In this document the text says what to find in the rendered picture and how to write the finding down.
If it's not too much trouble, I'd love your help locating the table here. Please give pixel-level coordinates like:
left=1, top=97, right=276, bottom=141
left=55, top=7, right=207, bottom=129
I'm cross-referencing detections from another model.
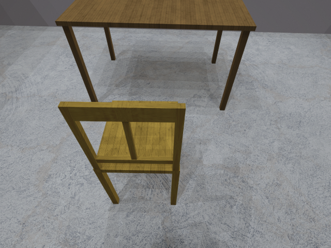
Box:
left=55, top=0, right=257, bottom=111

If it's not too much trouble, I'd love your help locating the chair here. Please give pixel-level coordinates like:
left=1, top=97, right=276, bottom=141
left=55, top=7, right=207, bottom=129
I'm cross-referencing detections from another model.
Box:
left=58, top=101, right=186, bottom=205

